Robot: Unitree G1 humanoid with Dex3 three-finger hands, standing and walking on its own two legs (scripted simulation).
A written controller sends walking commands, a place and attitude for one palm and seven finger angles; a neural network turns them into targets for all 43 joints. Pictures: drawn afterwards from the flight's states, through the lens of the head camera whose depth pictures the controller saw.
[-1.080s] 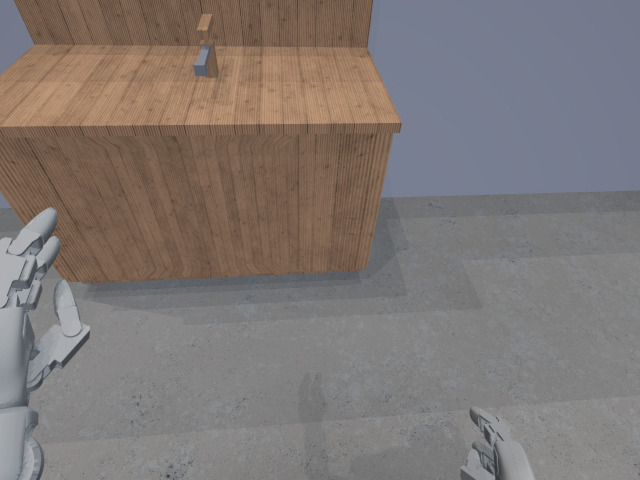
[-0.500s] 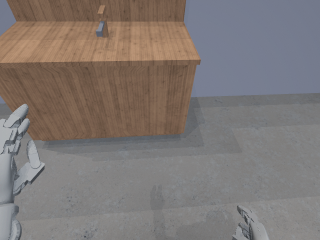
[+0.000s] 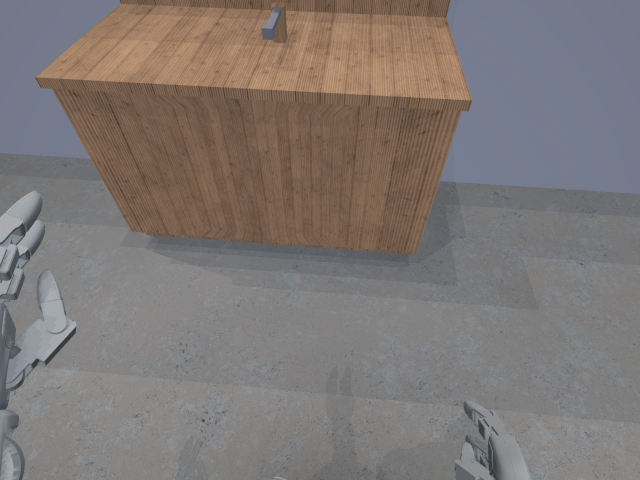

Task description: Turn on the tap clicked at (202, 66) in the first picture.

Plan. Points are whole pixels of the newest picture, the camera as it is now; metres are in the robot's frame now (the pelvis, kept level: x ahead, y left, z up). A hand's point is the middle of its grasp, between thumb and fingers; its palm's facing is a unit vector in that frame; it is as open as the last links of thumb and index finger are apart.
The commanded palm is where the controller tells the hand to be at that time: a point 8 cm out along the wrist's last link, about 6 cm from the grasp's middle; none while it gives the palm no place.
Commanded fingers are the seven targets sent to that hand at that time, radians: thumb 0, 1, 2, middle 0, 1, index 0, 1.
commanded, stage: walk to a spot facing it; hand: left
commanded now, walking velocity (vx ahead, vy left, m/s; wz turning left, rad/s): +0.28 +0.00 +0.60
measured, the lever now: (268, 32) +1.12 +0.19 +0.06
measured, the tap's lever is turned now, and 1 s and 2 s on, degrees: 0 0 0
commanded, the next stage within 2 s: turn to face it in 1.36 s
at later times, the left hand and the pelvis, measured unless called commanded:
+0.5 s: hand out of the picture +0.14 +0.34 +0.19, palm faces +0.68 -0.65 -0.34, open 7.4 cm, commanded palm +0.07 +0.35 +0.19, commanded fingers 0.00 0.90 0.90 -0.20 -0.30 -0.20 -0.30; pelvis +0.01 +0.04 +0.00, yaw +20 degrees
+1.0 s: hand out of the picture +0.23 +0.33 +0.19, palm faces +0.68 -0.57 -0.47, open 7.4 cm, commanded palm +0.15 +0.36 +0.19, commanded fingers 0.00 0.90 0.90 -0.20 -0.30 -0.20 -0.30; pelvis +0.14 +0.03 +0.01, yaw +28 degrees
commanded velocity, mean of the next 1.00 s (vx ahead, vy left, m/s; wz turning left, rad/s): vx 0.35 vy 0.00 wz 0.36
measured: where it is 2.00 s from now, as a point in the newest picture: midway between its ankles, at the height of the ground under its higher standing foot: (283, 448)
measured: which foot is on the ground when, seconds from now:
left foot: down 0.00-0.00, up 0.02-0.36, down 0.38-0.78, up 0.80-1.00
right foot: down 0.00-0.36, up 0.38-0.76, down 0.78-1.00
